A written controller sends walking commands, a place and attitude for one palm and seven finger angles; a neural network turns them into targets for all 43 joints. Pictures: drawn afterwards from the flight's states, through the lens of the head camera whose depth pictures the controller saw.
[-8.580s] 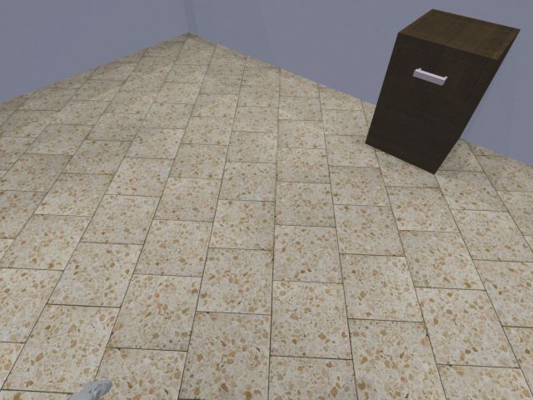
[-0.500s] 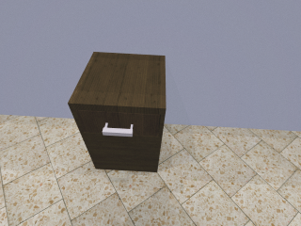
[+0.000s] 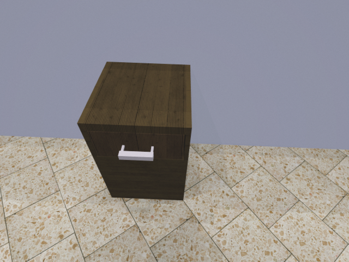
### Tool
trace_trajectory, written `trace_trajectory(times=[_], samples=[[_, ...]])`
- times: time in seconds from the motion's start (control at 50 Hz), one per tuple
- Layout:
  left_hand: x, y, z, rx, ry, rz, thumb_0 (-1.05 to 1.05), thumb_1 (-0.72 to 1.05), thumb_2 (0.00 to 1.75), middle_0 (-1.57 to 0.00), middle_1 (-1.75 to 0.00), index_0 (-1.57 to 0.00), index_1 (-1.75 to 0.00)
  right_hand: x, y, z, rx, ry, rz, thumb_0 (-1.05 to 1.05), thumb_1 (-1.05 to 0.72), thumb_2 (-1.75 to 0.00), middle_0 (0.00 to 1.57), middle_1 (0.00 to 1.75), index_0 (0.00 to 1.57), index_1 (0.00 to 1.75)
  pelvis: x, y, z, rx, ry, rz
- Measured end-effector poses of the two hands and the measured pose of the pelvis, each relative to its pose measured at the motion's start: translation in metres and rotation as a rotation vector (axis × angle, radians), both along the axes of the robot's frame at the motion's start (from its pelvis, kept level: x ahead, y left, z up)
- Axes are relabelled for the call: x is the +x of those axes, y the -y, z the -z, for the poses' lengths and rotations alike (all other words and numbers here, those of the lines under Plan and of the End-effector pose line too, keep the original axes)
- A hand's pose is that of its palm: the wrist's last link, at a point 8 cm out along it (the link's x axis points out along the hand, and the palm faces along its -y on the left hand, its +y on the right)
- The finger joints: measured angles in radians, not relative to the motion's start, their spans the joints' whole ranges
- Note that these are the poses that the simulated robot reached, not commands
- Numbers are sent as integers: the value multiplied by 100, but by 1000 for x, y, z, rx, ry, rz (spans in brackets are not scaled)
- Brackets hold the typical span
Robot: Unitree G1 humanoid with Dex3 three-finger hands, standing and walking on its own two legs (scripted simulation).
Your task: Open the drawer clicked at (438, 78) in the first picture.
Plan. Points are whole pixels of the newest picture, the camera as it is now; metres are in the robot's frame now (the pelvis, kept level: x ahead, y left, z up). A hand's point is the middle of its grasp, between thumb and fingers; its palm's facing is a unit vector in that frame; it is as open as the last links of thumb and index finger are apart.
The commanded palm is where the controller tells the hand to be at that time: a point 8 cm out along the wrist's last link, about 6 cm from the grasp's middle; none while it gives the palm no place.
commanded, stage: look again from close up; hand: left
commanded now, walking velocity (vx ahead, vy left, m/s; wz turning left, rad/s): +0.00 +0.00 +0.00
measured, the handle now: (137, 151) +0.57 +0.19 -0.24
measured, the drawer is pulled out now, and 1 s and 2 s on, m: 0.00 0.00 0.00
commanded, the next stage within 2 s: raise the hand with hooked fingers in 0.36 s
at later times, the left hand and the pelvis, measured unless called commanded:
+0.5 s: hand out of the picture +0.02 +0.15 -0.17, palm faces -0.02 -0.98 -0.20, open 7.3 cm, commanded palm +0.12 +0.20 -0.06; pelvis +0.02 -0.02 +0.00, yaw +0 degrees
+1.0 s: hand (100, 260) +0.14 +0.18 -0.07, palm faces -0.09 -0.11 -0.99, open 9.2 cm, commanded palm +0.17 +0.19 +0.00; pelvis -0.01 -0.06 -0.04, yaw +1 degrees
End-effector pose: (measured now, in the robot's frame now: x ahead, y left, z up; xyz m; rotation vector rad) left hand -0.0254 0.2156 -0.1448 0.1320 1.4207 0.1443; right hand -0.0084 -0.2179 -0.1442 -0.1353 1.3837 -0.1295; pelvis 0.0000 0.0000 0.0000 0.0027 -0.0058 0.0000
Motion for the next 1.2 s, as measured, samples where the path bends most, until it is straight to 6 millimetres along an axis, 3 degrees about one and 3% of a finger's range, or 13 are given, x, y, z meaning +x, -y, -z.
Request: trace_trajectory(times=[0.14,0.48,0.52,0.58,0.62,0.68,0.74,0.8,0.86,0.92,0.98,1.08,1.2], samples=[[17,14,3,-19,25,2,1,92,90,-20,-30,-20,-30,11,5,0,-7,5,2,1,-92,-90,20,30,20,30,8,5,0,2,1,0],[31,21,0,-2,9,-4,1,91,90,-20,-30,-20,-30,24,16,1,-7,-25,4,1,-92,-90,20,30,20,30,24,16,-1,-2,-13,-3],[55,12,-15,73,102,112,3,94,89,-20,-30,-20,-30,34,23,-4,-37,60,9,1,-93,-90,20,30,20,30,23,17,0,4,-16,14],[114,-10,-64,271,404,195,5,94,88,-21,-31,-21,-31,63,36,-9,-77,270,30,2,-93,-90,20,30,20,30,20,19,4,25,-35,3],[156,-12,-101,407,579,311,5,92,88,-21,-33,-20,-32,89,44,-11,-81,392,7,2,-93,-90,20,30,20,30,15,20,7,25,-54,-11],[211,5,-149,633,806,547,4,86,86,-21,-35,-20,-35,133,53,-17,-75,555,-49,2,-92,-90,20,30,20,30,8,22,13,23,-101,-17],[235,34,-166,802,927,744,3,80,83,-20,-39,-20,-39,172,61,-29,-64,658,-76,1,-92,-90,20,30,20,30,2,28,19,31,-142,12],[226,60,-152,837,942,881,2,73,81,-20,-43,-21,-43,201,66,-43,-48,697,-107,1,-92,-90,20,30,20,30,0,38,24,48,-174,42],[195,70,-127,837,886,967,1,65,78,-21,-47,-22,-47,223,67,-53,-48,697,-181,1,-91,-90,20,30,20,30,-2,49,29,56,-189,46],[162,61,-115,897,806,1009,0,57,75,-23,-52,-23,-52,241,65,-54,-55,688,-250,1,-91,-90,20,30,20,30,-4,58,33,51,-191,29],[151,42,-124,1023,790,1014,0,49,72,-25,-56,-25,-56,253,60,-46,-50,683,-289,1,-91,-90,20,30,20,30,-6,64,40,41,-190,3],[183,22,-162,1211,915,971,1,36,67,-26,-64,-27,-64,252,46,-24,5,680,-301,1,-91,-90,20,30,20,30,-12,67,50,26,-187,-31],[234,35,-183,1172,931,956,1,23,61,-27,-73,-27,-73,213,41,-8,74,586,-207,1,-91,-90,20,30,20,30,-11,66,41,33,-176,-13]])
